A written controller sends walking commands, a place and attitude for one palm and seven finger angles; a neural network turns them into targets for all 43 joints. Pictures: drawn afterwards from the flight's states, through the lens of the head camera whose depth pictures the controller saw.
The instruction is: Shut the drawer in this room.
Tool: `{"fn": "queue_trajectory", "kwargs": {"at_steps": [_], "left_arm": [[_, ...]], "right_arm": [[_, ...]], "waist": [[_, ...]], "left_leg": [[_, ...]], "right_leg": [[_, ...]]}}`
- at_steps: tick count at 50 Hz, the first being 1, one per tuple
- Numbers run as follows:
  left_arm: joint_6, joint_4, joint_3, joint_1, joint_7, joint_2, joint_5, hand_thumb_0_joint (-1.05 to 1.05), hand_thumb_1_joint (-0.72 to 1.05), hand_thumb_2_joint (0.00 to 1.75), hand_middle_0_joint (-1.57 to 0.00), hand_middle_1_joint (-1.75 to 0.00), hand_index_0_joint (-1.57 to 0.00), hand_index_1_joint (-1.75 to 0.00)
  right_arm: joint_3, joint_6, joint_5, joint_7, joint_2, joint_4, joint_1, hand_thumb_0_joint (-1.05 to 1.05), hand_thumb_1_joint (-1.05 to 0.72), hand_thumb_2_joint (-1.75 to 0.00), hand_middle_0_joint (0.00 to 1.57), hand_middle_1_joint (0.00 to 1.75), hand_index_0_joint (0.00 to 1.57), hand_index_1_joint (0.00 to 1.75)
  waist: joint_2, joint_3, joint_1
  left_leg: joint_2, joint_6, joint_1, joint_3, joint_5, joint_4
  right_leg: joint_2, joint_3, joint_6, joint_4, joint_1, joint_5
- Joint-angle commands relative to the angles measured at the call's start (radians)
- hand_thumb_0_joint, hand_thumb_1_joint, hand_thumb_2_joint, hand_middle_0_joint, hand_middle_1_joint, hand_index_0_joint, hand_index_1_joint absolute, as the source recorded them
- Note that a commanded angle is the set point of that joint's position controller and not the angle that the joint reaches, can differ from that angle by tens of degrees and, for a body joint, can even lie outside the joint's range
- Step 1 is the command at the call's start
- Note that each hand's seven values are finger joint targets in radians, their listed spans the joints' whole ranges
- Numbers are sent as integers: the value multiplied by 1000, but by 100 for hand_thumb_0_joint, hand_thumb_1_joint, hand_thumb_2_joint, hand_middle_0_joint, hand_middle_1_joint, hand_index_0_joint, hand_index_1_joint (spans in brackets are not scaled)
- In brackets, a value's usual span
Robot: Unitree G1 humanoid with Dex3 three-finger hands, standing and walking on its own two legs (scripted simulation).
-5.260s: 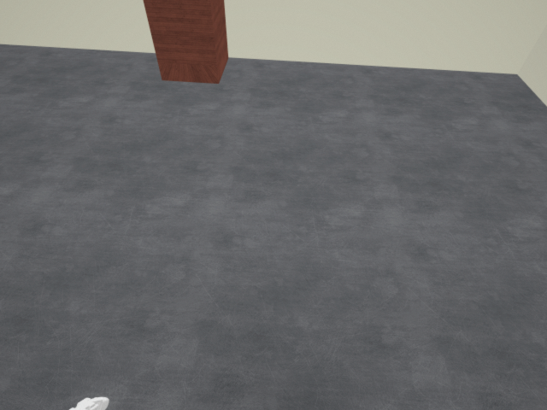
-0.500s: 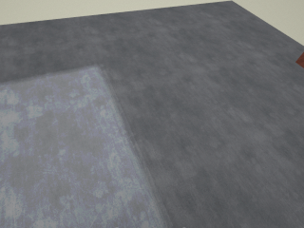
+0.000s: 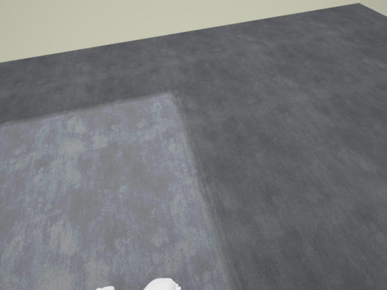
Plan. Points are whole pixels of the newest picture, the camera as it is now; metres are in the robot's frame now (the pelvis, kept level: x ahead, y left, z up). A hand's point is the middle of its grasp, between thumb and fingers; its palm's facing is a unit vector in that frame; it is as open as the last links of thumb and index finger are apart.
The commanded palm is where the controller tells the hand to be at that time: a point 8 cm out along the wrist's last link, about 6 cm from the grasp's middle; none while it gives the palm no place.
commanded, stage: turn or walk to find it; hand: left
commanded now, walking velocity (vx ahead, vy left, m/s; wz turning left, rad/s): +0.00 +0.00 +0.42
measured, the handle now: out of the picture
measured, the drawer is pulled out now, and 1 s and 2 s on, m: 0.22 0.22 0.22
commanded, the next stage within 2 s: none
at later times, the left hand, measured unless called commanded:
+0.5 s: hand out of the picture -0.03 +0.27 -0.17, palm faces +0.27 -0.93 -0.25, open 7.4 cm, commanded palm none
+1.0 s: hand out of the picture -0.04 +0.21 -0.16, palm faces +0.44 -0.87 -0.24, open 7.4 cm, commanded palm none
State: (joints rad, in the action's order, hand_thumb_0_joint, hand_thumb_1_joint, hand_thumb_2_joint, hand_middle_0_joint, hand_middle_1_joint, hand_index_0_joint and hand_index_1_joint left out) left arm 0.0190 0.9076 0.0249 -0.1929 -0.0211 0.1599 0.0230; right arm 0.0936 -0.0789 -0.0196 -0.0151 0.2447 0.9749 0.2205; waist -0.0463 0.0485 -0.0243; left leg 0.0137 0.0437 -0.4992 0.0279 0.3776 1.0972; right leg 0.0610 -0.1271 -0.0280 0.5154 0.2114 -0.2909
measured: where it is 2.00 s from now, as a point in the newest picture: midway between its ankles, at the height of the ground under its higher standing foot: outside the picture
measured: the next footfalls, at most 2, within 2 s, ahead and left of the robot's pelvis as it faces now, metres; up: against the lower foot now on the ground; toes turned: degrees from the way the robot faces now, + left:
left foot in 0.30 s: -0.01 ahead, +0.15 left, +0.00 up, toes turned +14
right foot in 0.72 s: +0.06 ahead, -0.09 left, +0.00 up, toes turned +14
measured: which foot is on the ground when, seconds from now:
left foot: up 0.00-0.28, down 0.30-0.72, up 0.74-1.00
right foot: down 0.00-0.30, up 0.32-0.70, down 0.72-1.00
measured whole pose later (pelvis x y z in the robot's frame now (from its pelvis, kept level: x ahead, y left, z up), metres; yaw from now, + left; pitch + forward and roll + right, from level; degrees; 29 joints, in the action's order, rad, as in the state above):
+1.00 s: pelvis -0.02 +0.01 +0.00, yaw +27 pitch -1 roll +1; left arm 0.02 0.92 0.02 -0.20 -0.02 0.18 0.03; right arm 0.08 -0.09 -0.01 -0.02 0.24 0.99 0.21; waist -0.01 0.08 -0.01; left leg -0.04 0.07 -0.41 -0.02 0.44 0.95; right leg 0.12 -0.20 0.00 0.52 0.21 -0.29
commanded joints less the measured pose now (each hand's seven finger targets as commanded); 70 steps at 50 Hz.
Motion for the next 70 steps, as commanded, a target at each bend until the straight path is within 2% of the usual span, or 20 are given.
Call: {"fn": "queue_trajectory", "kwargs": {"at_steps": [1, 9, 11, 13, 15, 17, 21, 29, 33, 34, 35, 36, 38, 41, 50, 54, 56, 57, 62, 70], "left_arm": [[-30, -56, 52, -20, -14, 196, 1, 0, 90, 90, -20, -30, -20, -30], [-21, 5, 72, -124, -10, 261, 12, 0, 90, 90, -20, -30, -20, -30], [-17, 13, 75, -101, -9, 268, 9, 0, 90, 90, -20, -30, -20, -30], [-8, 12, 75, -78, -6, 249, -4, 0, 90, 90, -20, -30, -20, -30], [4, -51, 47, -62, 3, 152, -8, 0, 90, 90, -20, -30, -20, -30], [19, -46, 50, 20, -3, 162, -4, 0, 90, 90, -20, -30, -20, -30], [15, -5, 54, -29, 11, 168, -8, 0, 90, 90, -20, -30, -20, -30], [12, -48, 46, 21, 7, 144, -11, 0, 90, 90, -20, -30, -20, -30], [-7, -40, 48, -62, 2, 150, -16, 0, 90, 90, -20, -30, -20, -30], [-17, -34, 54, -91, -1, 170, -13, 0, 90, 90, -20, -30, -20, -30], [-30, -32, 67, -115, -10, 241, 0, 0, 90, 90, -20, -30, -20, -30], [-31, -38, 79, -122, -12, 311, 8, 0, 90, 90, -20, -30, -20, -30], [-27, -54, 79, -61, -19, 270, -1, 0, 90, 90, -20, -30, -20, -30], [-28, -79, 52, 37, -12, 204, 0, 0, 90, 90, -20, -30, -20, -30], [-21, -17, 73, -84, -10, 263, 11, 0, 90, 90, -20, -30, -20, -30], [-5, -10, 76, -56, -6, 254, -5, 0, 90, 90, -20, -30, -20, -30], [7, -69, 50, -38, 4, 147, -13, 0, 90, 90, -20, -30, -20, -30], [19, -83, 45, 28, -5, 160, -4, 0, 90, 90, -20, -30, -20, -30], [13, -21, 56, -7, 15, 155, -8, 0, 90, 90, -20, -30, -20, -30], [11, -51, 46, 11, 7, 132, -12, 0, 90, 90, -20, -30, -20, -30]], "right_arm": [[5, 20, -3, -6, 60, -67, -14, 0, -90, -90, 20, 30, 20, 30], [-22, 37, 11, -1, 45, -95, -125, 0, -90, -90, 20, 30, 20, 30], [-25, 43, 13, 3, 52, -87, -82, 0, -90, -90, 20, 30, 20, 30], [-18, 58, 9, 2, 87, -69, -11, 0, -90, -90, 20, 30, 20, 30], [17, 62, 3, 9, 259, -67, 60, 0, -90, -90, 20, 30, 20, 30], [12, 63, 0, 32, 221, -52, 47, 0, -90, -90, 20, 30, 20, 30], [-10, 73, 2, 34, 162, -83, -57, 0, -90, -90, 20, 30, 20, 30], [6, 62, -5, 27, 168, -83, -28, 0, -90, -90, 20, 30, 20, 30], [11, 57, -2, 24, 164, -98, -57, 0, -90, -90, 20, 30, 20, 30], [11, 58, 4, 21, 144, -103, -53, 0, -90, -90, 20, 30, 20, 30], [3, 61, 13, 14, 87, -113, -29, 0, -90, -90, 20, 30, 20, 30], [-5, 60, 10, 12, 48, -144, -40, 0, -90, -90, 20, 30, 20, 30], [10, 34, 2, 15, 87, -125, -68, 0, -90, -90, 20, 30, 20, 30], [7, 23, -3, -3, 73, -76, -9, 0, -90, -90, 20, 30, 20, 30], [-19, 36, 9, -5, 39, -92, -104, 0, -90, -90, 20, 30, 20, 30], [-15, 56, 6, -1, 77, -67, 6, 0, -90, -90, 20, 30, 20, 30], [22, 64, -2, 5, 246, -72, 87, 0, -90, -90, 20, 30, 20, 30], [23, 64, -3, 14, 248, -51, 115, 0, -90, -90, 20, 30, 20, 30], [-9, 75, -1, 33, 154, -86, -43, 0, -90, -90, 20, 30, 20, 30], [7, 59, -8, 25, 167, -87, -22, 0, -90, -90, 20, 30, 20, 30]], "waist": [[207, -8, 22], [250, -75, 82], [258, -102, 54], [156, -127, 6], [-273, -132, -27], [-201, -109, -32], [-111, -62, 19], [-117, -73, -4], [-109, -99, 40], [-54, -113, 55], [146, -137, 61], [343, -115, 73], [263, -65, 58], [204, -12, 5], [253, -52, 77], [152, -102, 11], [-282, -113, -32], [-223, -112, -59], [-117, -63, 15], [-107, -77, -8]], "left_leg": [[-43, 25, -48, -17, -6, 32], [-36, 12, 84, -103, 94, -324], [-35, 2, 158, -122, 36, -443], [-59, -19, 359, -103, -190, -699], [-432, -218, 526, 324, -726, -764], [-377, -242, 455, 269, -642, -749], [-253, -199, 398, 129, -666, -748], [-240, -215, 379, 212, -569, -736], [-199, -173, 287, 234, -567, -646], [-155, -129, 221, 215, -463, -589], [-62, -65, 60, 111, -221, -436], [50, -16, -68, 2, 193, -227], [-9, -17, -62, 62, 176, 57], [-39, 7, -44, 16, 16, 133], [-44, 16, 76, -104, 89, -291], [-49, -11, 342, -118, -184, -655], [-421, -207, 481, 335, -619, -773], [-432, -250, 401, 338, -506, -785], [-258, -196, 339, 157, -511, -770], [-248, -216, 336, 235, -455, -756]], "right_leg": [[249, 136, -84, -217, -51, 260], [301, 103, -112, -115, -160, 530], [303, 76, -88, -71, -147, 521], [260, -1, -5, 69, -27, 397], [70, -28, 109, 421, 345, -358], [70, 90, 102, 581, 372, -286], [54, 91, 114, 572, 313, -132], [6, 79, 113, 313, 216, -154], [-25, 61, 99, 14, 13, 6], [5, 79, 94, -123, -94, 114], [189, 248, 41, -190, -239, 199], [406, 434, -81, -214, -231, 344], [383, 378, -140, -222, -82, 305], [265, 159, -77, -208, -1, 238], [300, 83, -104, -123, -117, 467], [261, -10, 0, 61, -2, 350], [70, -45, 112, 417, 340, -354], [68, 47, 99, 537, 313, -370], [53, 89, 102, 564, 294, -140], [0, 77, 100, 287, 188, -161]]}}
